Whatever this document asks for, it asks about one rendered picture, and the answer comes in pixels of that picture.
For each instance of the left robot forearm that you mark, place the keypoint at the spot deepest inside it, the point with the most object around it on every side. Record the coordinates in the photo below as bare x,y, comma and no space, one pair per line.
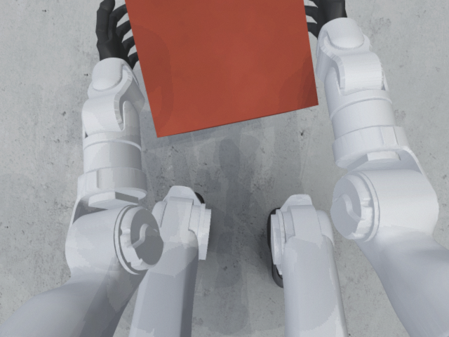
112,167

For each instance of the right robot hand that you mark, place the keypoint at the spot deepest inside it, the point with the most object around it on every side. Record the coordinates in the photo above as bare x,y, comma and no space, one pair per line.
325,11

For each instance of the robot left shin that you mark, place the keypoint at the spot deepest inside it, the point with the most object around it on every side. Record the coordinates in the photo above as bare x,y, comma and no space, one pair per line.
176,191

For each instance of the right robot forearm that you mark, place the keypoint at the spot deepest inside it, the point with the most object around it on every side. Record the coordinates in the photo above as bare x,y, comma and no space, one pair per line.
359,103

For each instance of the robot shin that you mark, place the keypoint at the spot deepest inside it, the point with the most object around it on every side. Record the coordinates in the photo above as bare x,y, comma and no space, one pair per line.
324,221
176,191

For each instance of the left robot hand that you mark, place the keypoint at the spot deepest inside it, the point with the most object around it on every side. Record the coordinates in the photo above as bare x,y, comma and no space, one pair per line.
110,37

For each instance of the robot left upper arm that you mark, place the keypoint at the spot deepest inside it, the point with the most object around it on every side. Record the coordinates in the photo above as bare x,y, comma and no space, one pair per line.
108,253

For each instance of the robot right shin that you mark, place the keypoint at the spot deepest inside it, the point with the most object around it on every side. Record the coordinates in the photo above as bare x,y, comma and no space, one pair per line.
324,221

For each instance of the robot right upper arm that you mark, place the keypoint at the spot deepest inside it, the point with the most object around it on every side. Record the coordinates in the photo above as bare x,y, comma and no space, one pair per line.
391,215

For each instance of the carton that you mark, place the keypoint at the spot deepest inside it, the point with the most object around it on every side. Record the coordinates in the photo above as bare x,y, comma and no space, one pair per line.
208,63

